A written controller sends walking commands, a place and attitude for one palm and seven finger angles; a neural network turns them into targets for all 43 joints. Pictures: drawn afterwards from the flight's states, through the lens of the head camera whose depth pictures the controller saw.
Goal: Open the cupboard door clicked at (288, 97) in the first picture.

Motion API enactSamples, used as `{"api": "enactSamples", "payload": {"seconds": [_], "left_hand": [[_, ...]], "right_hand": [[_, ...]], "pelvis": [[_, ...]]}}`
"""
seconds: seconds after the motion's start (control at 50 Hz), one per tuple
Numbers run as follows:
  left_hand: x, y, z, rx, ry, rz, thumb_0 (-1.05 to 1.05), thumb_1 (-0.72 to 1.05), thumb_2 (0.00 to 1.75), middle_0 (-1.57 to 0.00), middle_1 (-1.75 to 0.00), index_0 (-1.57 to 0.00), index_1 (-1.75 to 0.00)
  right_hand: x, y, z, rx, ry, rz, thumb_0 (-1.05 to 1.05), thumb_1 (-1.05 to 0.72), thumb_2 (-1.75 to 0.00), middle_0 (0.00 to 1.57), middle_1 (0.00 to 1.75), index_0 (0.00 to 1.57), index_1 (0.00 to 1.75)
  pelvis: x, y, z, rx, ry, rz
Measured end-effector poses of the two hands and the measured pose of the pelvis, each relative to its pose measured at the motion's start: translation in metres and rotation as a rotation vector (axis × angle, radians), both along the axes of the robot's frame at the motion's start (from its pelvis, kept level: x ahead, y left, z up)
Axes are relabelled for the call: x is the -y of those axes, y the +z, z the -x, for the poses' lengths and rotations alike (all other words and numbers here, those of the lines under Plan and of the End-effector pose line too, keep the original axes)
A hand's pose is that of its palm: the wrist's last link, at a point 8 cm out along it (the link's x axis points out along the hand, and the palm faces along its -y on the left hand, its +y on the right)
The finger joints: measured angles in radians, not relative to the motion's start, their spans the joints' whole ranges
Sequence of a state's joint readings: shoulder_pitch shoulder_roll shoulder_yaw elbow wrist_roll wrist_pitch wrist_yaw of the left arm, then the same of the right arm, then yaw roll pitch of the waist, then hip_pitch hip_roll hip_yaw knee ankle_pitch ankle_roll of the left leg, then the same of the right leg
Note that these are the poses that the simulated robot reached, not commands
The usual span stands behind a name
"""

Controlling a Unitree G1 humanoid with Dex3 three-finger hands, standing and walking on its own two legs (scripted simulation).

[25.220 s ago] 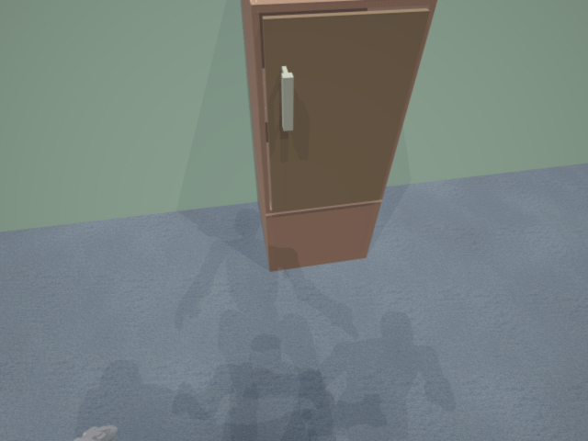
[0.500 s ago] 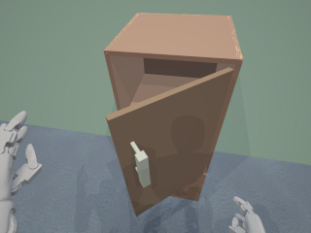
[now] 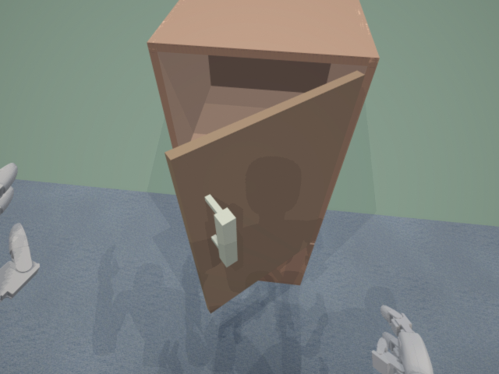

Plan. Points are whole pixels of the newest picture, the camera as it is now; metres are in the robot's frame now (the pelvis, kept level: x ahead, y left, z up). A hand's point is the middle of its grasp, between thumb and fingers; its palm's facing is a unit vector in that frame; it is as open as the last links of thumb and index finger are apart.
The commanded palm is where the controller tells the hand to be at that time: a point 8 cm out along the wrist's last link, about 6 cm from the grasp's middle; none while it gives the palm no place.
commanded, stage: step back with the hand held close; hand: left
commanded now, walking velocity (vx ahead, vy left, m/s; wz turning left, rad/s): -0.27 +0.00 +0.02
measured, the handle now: (220, 231) +0.34 +0.08 +0.04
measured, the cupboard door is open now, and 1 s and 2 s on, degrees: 42 42 42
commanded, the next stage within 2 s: stop stepping back and stand still in 0.90 s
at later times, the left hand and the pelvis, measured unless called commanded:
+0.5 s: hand out of the picture +0.13 +0.27 +0.17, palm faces +0.50 -0.70 -0.51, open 7.4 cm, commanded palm +0.07 +0.31 +0.18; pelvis -0.06 +0.00 -0.02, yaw +3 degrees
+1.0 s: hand out of the picture +0.07 +0.24 +0.17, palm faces +0.42 -0.79 -0.44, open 7.5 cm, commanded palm +0.00 +0.28 +0.18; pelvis -0.14 -0.02 -0.01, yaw -1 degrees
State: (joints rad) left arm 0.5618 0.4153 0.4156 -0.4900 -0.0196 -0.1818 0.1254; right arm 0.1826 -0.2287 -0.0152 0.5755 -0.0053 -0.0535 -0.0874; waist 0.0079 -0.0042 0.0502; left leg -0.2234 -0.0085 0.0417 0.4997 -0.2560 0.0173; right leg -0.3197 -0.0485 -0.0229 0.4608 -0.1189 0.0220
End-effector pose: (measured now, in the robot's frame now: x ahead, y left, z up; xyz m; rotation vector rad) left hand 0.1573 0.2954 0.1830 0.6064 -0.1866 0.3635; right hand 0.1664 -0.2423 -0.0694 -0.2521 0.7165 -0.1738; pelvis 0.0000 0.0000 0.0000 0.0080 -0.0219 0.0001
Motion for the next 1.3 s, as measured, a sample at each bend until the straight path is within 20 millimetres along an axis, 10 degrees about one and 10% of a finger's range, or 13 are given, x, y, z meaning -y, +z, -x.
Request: {"api": "enactSamples", "payload": {"seconds": [0.82,0.94,1.14,1.3], "left_hand": [[-0.019,0.008,0.121,0.183,0.042,-0.064,0.02,0.88,0.9,-0.21,-0.3,-0.22,-0.3],[0.003,0.004,0.134,0.169,0.038,0.013,0.02,0.88,0.9,-0.21,-0.3,-0.21,-0.3],[0.026,-0.002,0.133,0.033,-0.136,0.001,0.01,0.88,0.9,-0.21,-0.3,-0.21,-0.3],[0.025,0.004,0.181,-0.013,-0.115,-0.044,0.02,0.88,0.9,-0.21,-0.3,-0.22,-0.3]], "right_hand": [[-0.023,-0.01,0.096,0.011,0.056,0.001,0.02,-0.91,-0.9,0.2,0.3,0.2,0.3],[-0.025,-0.012,0.114,0.023,0.113,-0.051,0.02,-0.9,-0.9,0.2,0.3,0.2,0.3],[0.008,0.006,0.17,0.01,-0.023,0.014,0.02,-0.9,-0.9,0.2,0.3,0.2,0.3],[0.023,0.012,0.22,0.037,-0.026,0.019,0.02,-0.91,-0.9,0.2,0.3,0.2,0.3]], "pelvis": [[-0.001,-0.015,0.103,-0.012,0.069,0.063],[0.014,-0.011,0.128,-0.066,0.004,0.04],[0.014,-0.003,0.16,-0.08,-0.031,0.022],[0.02,0.001,0.198,-0.02,-0.021,-0.007]]}}
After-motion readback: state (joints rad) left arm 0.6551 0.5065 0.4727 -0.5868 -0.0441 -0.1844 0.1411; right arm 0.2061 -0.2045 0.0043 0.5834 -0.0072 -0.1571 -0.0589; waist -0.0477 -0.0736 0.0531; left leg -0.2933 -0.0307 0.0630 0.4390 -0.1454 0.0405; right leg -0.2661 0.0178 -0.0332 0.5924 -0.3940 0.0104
